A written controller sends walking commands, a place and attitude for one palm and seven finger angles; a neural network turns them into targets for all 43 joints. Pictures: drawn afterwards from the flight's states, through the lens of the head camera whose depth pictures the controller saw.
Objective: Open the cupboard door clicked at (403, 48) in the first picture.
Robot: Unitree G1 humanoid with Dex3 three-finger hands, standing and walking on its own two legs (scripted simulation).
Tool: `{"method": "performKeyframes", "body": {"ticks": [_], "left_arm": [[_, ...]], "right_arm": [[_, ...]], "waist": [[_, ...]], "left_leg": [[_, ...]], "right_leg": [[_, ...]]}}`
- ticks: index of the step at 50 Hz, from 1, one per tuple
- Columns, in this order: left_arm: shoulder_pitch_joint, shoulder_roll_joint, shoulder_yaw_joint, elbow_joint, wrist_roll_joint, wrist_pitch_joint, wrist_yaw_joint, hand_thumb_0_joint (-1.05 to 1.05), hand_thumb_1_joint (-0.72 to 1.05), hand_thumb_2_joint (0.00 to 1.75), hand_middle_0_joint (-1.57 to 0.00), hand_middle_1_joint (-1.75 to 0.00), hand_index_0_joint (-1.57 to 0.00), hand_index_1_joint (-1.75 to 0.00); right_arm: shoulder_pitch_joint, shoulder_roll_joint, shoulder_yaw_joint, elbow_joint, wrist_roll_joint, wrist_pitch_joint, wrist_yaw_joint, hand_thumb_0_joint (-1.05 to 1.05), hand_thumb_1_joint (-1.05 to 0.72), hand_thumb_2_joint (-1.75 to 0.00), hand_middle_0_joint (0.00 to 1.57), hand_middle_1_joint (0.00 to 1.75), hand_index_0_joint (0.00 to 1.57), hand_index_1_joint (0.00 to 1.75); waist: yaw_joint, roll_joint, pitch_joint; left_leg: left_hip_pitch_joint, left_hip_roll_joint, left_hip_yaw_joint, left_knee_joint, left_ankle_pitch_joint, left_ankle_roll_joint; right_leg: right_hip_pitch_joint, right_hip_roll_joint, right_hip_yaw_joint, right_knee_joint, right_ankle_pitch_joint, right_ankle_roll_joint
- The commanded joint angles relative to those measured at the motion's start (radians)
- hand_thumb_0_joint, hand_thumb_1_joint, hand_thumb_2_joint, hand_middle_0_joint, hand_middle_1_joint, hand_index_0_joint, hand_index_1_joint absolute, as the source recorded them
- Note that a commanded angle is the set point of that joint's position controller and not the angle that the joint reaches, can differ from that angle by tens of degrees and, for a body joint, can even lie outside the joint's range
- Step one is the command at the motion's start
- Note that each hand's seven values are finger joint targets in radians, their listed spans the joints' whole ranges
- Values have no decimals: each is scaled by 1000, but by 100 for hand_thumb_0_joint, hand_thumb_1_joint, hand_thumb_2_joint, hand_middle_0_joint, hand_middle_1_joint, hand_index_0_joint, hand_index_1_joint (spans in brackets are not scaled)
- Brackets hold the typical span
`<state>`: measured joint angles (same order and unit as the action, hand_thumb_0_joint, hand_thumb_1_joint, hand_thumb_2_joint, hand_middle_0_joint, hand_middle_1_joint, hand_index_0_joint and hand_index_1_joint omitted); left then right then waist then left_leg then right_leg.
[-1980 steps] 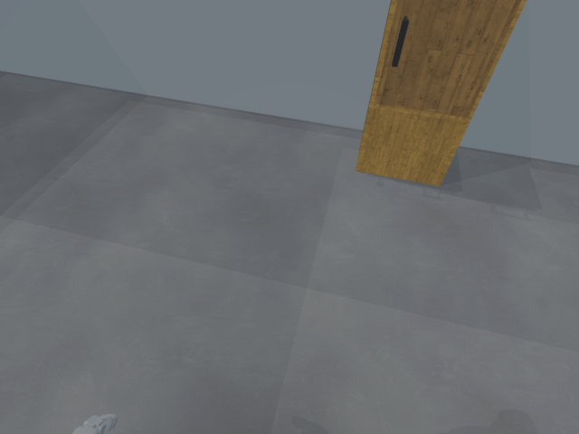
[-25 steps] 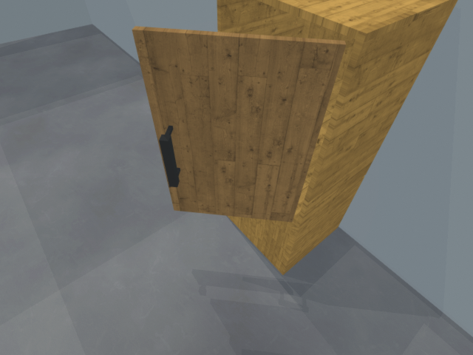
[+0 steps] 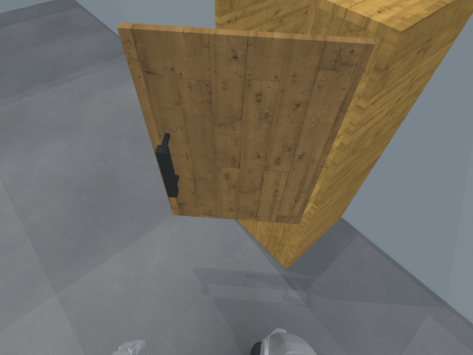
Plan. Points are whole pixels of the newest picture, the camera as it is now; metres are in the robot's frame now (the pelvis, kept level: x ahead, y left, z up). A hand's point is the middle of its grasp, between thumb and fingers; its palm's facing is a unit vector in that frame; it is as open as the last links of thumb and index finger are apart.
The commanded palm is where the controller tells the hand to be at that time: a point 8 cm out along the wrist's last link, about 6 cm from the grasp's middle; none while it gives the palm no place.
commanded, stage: come to a stop and stand still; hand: left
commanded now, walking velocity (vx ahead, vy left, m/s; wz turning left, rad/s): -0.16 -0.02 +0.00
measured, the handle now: (170, 166) +0.51 +0.18 -0.06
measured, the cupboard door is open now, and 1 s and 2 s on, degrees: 45 45 45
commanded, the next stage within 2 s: look again from close up in 1.70 s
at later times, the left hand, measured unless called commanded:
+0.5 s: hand out of the picture +0.03 +0.23 -0.17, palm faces +0.02 -0.97 -0.26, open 7.4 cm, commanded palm none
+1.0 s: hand out of the picture +0.03 +0.23 -0.16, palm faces +0.00 -0.97 -0.23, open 7.4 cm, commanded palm none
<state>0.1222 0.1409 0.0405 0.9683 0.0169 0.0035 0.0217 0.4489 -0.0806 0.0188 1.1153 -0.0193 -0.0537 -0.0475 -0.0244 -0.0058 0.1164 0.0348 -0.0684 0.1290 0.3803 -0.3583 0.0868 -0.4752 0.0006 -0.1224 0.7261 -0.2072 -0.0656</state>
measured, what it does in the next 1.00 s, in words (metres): steps on the spot: right foot, then left foot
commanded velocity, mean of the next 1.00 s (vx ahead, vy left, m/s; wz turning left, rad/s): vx -0.03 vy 0.01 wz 0.00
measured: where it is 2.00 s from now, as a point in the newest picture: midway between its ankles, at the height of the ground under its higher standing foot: outside the picture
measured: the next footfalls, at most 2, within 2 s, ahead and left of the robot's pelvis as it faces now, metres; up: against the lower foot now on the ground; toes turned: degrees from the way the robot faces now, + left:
right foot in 0.04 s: +0.11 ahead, -0.06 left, +0.00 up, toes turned +1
left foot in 0.36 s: +0.04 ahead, +0.14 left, +0.00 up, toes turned +2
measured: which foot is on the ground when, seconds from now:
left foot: down 0.00-0.04, up 0.06-0.34, down 0.36-1.00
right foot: up 0.00-0.02, down 0.04-1.00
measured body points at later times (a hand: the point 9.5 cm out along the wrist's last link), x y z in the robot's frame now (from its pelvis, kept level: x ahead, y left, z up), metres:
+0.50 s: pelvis -0.01 +0.04 -0.01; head -0.04 +0.02 +0.44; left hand +0.03 +0.28 -0.15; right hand +0.03 -0.19 -0.16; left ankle +0.00 +0.14 -0.74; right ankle +0.08 -0.07 -0.73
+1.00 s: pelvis +0.01 +0.05 +0.00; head +0.01 +0.03 +0.45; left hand +0.03 +0.28 -0.14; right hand +0.00 -0.19 -0.16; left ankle +0.00 +0.14 -0.74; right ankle +0.07 -0.06 -0.74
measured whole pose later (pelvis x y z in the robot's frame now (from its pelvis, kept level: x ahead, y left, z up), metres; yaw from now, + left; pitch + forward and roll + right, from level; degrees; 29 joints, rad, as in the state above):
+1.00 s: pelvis +0.01 +0.05 +0.00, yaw -1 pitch +0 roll +1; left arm 0.29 0.15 0.00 1.03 0.02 0.00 0.02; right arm 0.33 -0.21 -0.02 1.03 -0.02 -0.01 -0.02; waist -0.01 0.03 0.01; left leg -0.19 -0.05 0.08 0.46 -0.27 0.05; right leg -0.34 0.00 0.05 0.50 -0.16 -0.01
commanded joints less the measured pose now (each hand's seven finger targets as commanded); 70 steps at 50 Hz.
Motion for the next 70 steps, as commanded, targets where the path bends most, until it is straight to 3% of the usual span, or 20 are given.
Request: {"method": "performKeyframes", "body": {"ticks": [1, 2, 3, 4, 5, 7, 12, 16, 17, 18, 19, 20, 21, 24, 28, 33, 38, 48, 61, 70], "left_arm": [[286, 138, 27, 20, 5, -23, 17, 0, 90, 90, -20, -30, -20, -30], [315, 179, 35, 29, 3, -29, 24, 0, 90, 90, -20, -30, -20, -30], [306, 185, 30, 18, -8, -29, 24, 0, 90, 90, -20, -30, -20, -30], [207, 164, 20, -5, -6, -26, 31, 0, 90, 90, -20, -30, -20, -30], [108, 139, 14, -36, -3, -20, 31, 0, 90, 90, -20, -30, -20, -30], [54, 112, 14, -64, 4, -19, 29, 0, 90, 90, -20, -30, -20, -30], [99, 171, 43, -76, 17, -1, 23, 0, 90, 90, -20, -30, -20, -30], [92, 173, 43, -74, 10, 14, 15, 0, 90, 90, -20, -30, -20, -30], [129, 217, 37, -72, 5, 4, 53, 0, 90, 90, -20, -30, -20, -30], [116, 205, 21, -104, 1, 12, 49, 0, 90, 90, -20, -30, -20, -30], [126, 163, 16, -100, -1, 16, 38, 0, 90, 90, -20, -30, -20, -30], [134, 130, 7, -92, 0, 23, 29, 0, 90, 90, -20, -30, -20, -30], [129, 134, 5, -83, 11, 38, 20, 0, 90, 90, -20, -30, -20, -30], [237, 100, 0, -46, 15, 32, 4, 0, 90, 90, -20, -30, -20, -30], [250, 129, -2, -47, 15, 8, 1, 0, 90, 90, -20, -30, -20, -30], [198, 162, 7, -59, 8, -11, 3, 0, 90, 90, -20, -30, -20, -30], [203, 159, 7, -38, 3, -22, -3, 0, 90, 90, -20, -30, -20, -30], [186, 156, -7, 16, -1, -29, 1, 0, 90, 90, -20, -30, -20, -30], [139, 159, -17, 51, -10, -42, 10, 0, 90, 90, -20, -30, -20, -30], [112, 169, -14, 52, -9, -39, 14, 0, 90, 90, -20, -30, -20, -30]], "right_arm": [[11, -178, -58, -58, 25, 5, -8, 0, -90, -90, 20, 30, 20, 30], [42, -127, -61, -67, 31, 10, -2, 0, -90, -90, 20, 30, 20, 30], [40, -114, -62, -78, 33, 26, -8, 0, -90, -90, 20, 30, 20, 30], [7, -76, -62, -81, 27, 40, -4, 0, -90, -90, 20, 30, 20, 30], [9, -55, -63, -78, 20, 64, 2, 0, -90, -90, 20, 30, 20, 30], [47, -50, -60, -58, 9, 83, 14, 0, -90, -90, 20, 30, 20, 30], [-13, -61, -67, -82, 4, 79, 28, 0, -90, -90, 20, 30, 20, 30], [29, -60, -66, -74, 7, 66, 30, 0, -90, -90, 20, 30, 20, 30], [23, -210, -101, -122, 1, 64, 24, 0, -90, -90, 20, 30, 20, 30], [-40, -125, -85, -190, -2, 61, 23, 0, -90, -90, 20, 30, 20, 30], [-85, -148, -78, -210, -7, 56, 23, 0, -90, -90, 20, 30, 20, 30], [-126, -177, -76, -245, -14, 56, 24, 0, -90, -90, 20, 30, 20, 30], [-209, -196, -81, -280, -9, 60, 28, 0, -90, -90, 20, 30, 20, 30], [-242, -232, -78, -305, -5, 62, 35, 0, -90, -90, 20, 30, 20, 30], [-184, -216, -66, -285, -1, 52, 35, 0, -90, -90, 20, 30, 20, 30], [-84, -217, -68, -243, -7, 55, 36, 0, -90, -90, 20, 30, 20, 30], [-117, -233, -64, -219, -5, 32, 30, 0, -90, -90, 20, 30, 20, 30], [-107, -226, -49, -142, -1, 17, 28, 0, -90, -90, 20, 30, 20, 30], [-97, -217, -35, -78, 3, 1, 13, 0, -90, -90, 20, 30, 20, 30], [-121, -214, -39, -60, 3, 7, 6, 0, -90, -90, 20, 30, 20, 30]], "waist": [[135, 22, -144], [121, -126, -204], [99, -102, -248], [57, -52, -119], [15, -66, -65], [-19, -114, -109], [22, -72, -151], [-7, -111, -131], [-40, 187, -356], [-21, 210, -293], [2, 292, -218], [20, 303, -113], [41, 310, 9], [84, -6, 96], [49, 13, 71], [-6, -121, -41], [11, 4, -78], [21, 10, -41], [15, 9, -119], [13, -1, -100]], "left_leg": [[-215, 183, -105, 369, 870, -75], [-422, 41, -67, 639, 126, -93], [-383, 24, -137, 779, -264, -84], [-393, 59, -202, 772, -268, -75], [-356, 77, -182, 753, -251, -86], [-330, 92, -147, 695, -144, -91], [-334, 73, -84, 491, -99, -102], [-160, 47, -54, 166, 39, -92], [-95, 74, 17, 139, 12, -110], [-194, 82, -44, 72, -38, -88], [-248, 129, -118, -19, -48, -60], [-408, 253, -243, -75, -145, -12], [-579, 267, -295, -165, -258, 4], [-709, 240, -254, -155, -297, 4], [-550, 169, -236, -109, -283, -16], [-322, 105, -177, 23, -152, -23], [-342, 146, -224, -63, -140, -18], [-359, 153, -234, -110, -94, -27], [-211, 165, -176, -56, 292, -47], [-171, 171, -160, -47, 338, -55]], "right_leg": [[438, -93, 120, -225, 451, -64], [574, -324, 407, -201, 907, -196], [447, -448, 464, -275, 951, -302], [266, -423, 408, -323, 772, -292], [115, -388, 380, -385, 515, -257], [58, -301, 301, -430, 264, -190], [101, -260, 322, -443, -29, -150], [7, -196, 302, -439, -282, -69], [203, -203, 307, -349, -4, -17], [174, -164, 263, -285, -263, -14], [113, -109, 211, -216, -258, -6], [120, -44, 97, -152, -199, 23], [167, -14, 66, -68, -137, 34], [250, -6, 91, -37, -56, 45], [157, -38, 202, -225, -179, 24], [15, -86, 317, -356, -373, -3], [117, -53, 283, -305, -209, 4], [187, -66, 295, -323, -137, 5], [308, -90, 269, -280, 259, 4], [315, -92, 266, -279, 331, -1]]}}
